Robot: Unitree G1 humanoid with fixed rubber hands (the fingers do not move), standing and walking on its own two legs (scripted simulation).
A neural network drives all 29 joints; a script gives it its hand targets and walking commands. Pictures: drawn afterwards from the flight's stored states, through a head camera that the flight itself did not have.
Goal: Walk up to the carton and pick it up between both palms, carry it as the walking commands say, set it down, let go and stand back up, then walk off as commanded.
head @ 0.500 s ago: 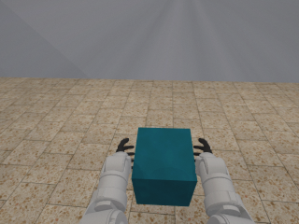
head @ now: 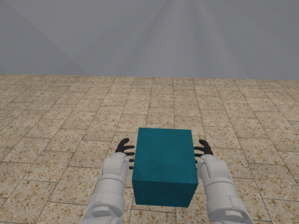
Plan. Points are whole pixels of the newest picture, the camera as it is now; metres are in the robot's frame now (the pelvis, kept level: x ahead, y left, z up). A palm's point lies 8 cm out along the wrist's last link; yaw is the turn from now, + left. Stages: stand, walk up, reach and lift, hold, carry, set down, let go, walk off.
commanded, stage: hold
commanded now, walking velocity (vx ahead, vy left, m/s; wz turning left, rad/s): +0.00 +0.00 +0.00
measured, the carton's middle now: (163, 167) +0.32 -0.01 -0.03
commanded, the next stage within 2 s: carry in 0.18 s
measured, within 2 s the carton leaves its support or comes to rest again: neither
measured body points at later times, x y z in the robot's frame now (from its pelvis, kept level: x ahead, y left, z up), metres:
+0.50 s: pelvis -0.04 -0.04 -0.02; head -0.03 -0.05 +0.43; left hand +0.29 +0.09 +0.04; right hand +0.29 -0.16 +0.03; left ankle +0.04 +0.12 -0.74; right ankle +0.05 -0.11 -0.74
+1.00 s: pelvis -0.15 -0.13 -0.02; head -0.13 -0.14 +0.43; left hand +0.15 +0.03 +0.06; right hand +0.19 -0.22 +0.05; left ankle -0.11 +0.03 -0.71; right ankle -0.04 -0.21 -0.74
